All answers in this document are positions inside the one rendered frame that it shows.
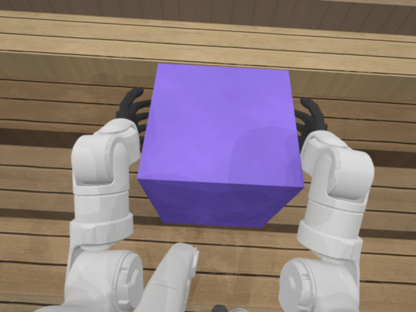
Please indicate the carton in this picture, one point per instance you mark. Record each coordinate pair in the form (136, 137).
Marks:
(221, 146)

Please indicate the robot right forearm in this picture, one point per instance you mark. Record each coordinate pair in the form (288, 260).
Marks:
(338, 194)

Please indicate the robot right upper arm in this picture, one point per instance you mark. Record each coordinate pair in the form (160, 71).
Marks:
(309, 285)

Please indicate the robot left forearm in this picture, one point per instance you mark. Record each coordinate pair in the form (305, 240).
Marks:
(100, 171)

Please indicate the left robot thigh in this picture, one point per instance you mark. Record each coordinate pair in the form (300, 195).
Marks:
(165, 291)

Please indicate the robot left upper arm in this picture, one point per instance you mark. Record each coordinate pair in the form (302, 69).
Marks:
(102, 281)

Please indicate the robot left hand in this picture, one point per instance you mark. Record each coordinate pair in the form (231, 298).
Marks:
(128, 109)

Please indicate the robot right hand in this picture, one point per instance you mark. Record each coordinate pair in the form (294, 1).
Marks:
(311, 124)

